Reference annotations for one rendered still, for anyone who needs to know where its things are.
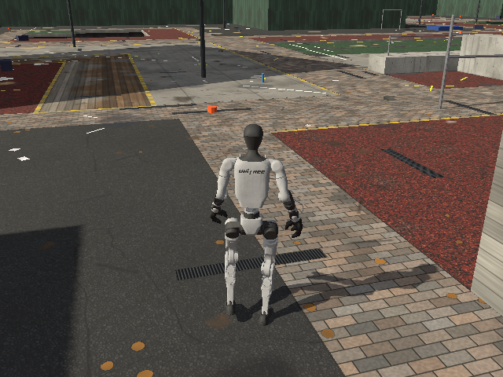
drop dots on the left robot hand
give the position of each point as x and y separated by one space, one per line
221 212

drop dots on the robot right upper arm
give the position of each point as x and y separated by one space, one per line
281 179

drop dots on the robot left thigh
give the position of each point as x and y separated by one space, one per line
232 231

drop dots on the robot left forearm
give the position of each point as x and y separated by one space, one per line
217 203

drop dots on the robot right forearm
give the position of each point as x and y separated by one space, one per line
291 208

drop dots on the humanoid robot head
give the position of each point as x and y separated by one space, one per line
253 135

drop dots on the robot left upper arm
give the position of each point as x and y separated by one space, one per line
223 178

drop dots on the right robot hand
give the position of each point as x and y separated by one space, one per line
298 226

